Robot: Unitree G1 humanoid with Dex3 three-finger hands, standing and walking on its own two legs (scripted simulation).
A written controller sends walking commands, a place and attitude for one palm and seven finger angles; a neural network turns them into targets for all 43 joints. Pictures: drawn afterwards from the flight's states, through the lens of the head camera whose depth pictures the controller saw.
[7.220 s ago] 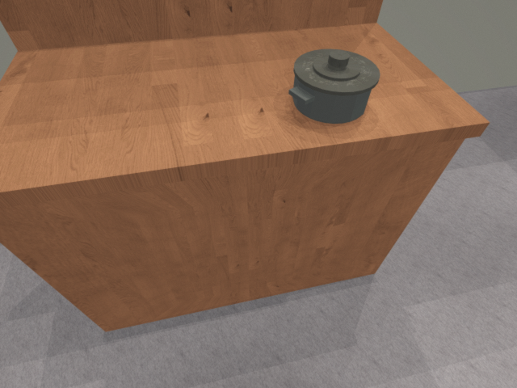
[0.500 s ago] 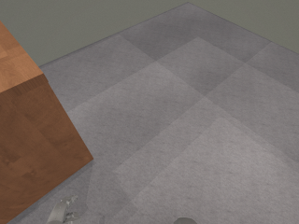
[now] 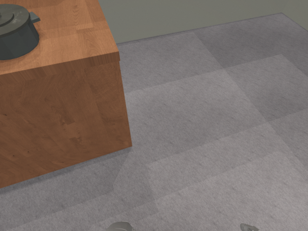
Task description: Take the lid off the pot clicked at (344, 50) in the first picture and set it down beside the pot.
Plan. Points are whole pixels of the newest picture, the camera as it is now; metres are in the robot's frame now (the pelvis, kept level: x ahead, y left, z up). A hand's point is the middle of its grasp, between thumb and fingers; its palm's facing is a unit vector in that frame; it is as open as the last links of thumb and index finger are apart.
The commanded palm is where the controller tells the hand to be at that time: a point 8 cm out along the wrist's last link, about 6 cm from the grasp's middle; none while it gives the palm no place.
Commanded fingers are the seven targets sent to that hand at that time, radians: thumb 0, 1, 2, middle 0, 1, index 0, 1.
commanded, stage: turn to face it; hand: left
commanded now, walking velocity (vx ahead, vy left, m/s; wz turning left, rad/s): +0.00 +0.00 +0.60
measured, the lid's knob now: out of the picture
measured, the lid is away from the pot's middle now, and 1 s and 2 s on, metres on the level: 0.00 0.00 0.00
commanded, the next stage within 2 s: take the last steps up to it in 0.70 s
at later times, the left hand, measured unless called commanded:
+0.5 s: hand out of the picture +0.11 +0.25 -0.13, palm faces +0.27 -0.92 -0.28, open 7.4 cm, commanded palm none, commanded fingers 0.00 0.90 0.90 -0.20 -0.30 -0.20 -0.30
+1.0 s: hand out of the picture -0.06 +0.18 -0.16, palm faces +0.53 -0.82 -0.22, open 7.4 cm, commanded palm none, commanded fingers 0.00 0.90 0.90 -0.20 -0.30 -0.20 -0.30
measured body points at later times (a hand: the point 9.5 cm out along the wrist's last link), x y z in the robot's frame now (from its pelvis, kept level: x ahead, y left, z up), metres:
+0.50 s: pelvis +0.03 +0.01 +0.01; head +0.07 +0.01 +0.46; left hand +0.09 +0.29 -0.11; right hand +0.15 -0.23 -0.13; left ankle +0.00 +0.11 -0.73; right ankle +0.07 -0.13 -0.69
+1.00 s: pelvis +0.03 +0.01 +0.01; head +0.06 +0.03 +0.46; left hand -0.09 +0.23 -0.14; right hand +0.24 -0.17 -0.13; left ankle -0.04 +0.10 -0.71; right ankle +0.07 -0.12 -0.73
